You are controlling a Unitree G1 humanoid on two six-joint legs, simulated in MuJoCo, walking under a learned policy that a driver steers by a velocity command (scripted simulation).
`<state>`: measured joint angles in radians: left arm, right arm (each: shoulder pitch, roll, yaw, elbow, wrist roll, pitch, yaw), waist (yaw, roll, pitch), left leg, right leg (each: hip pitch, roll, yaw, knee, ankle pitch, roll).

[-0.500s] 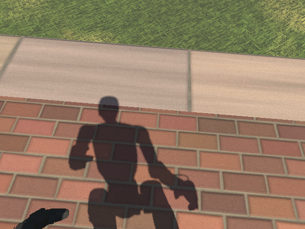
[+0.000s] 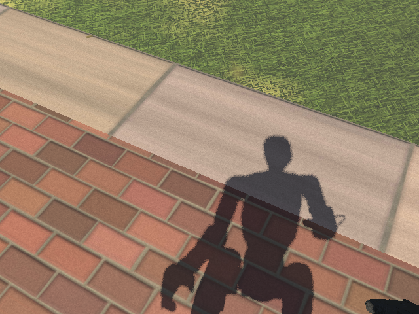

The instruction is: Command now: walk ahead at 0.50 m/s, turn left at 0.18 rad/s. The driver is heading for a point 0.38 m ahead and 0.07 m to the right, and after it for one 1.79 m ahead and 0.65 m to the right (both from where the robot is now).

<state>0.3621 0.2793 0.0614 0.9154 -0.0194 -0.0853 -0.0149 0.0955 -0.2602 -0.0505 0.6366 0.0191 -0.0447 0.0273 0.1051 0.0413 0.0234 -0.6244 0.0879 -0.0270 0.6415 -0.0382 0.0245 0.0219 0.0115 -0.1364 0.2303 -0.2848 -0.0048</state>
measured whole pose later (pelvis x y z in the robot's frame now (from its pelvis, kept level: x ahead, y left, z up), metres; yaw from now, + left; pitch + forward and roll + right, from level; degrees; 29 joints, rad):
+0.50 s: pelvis +0.26 +0.03 +0.00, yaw -7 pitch +1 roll +3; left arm 0.11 0.27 0.05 0.80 0.00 -0.05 -0.04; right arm 0.29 -0.26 -0.07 0.81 -0.01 -0.07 -0.02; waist -0.05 -0.05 0.03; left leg -0.01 -0.04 0.18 0.27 -0.29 0.03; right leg -0.64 -0.07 0.02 0.65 0.05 0.00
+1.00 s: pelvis +0.38 +0.01 -0.01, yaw -24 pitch +3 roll +1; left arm 0.16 0.31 0.08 0.66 -0.01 0.04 0.03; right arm 0.15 -0.29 -0.06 0.73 0.00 -0.01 -0.03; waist 0.03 -0.01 0.02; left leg -0.43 -0.02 -0.12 0.68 -0.31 -0.06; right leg -0.42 0.13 0.19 0.50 -0.12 -0.04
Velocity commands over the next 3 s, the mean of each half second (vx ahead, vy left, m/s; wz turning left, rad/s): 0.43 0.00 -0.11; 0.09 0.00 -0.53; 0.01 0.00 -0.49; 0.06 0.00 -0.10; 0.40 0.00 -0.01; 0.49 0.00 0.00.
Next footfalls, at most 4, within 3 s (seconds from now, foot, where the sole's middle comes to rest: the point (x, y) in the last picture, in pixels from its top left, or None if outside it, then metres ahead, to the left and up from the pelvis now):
0.10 left None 0.22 0.13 -0.78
0.58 right None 0.46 -0.11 -0.78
1.04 left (205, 296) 0.51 0.11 -0.78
1.44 right None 0.35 -0.10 -0.78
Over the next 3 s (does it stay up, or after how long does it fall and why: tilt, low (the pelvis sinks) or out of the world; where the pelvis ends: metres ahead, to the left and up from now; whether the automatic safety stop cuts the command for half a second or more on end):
stays up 0.80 -0.29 -0.01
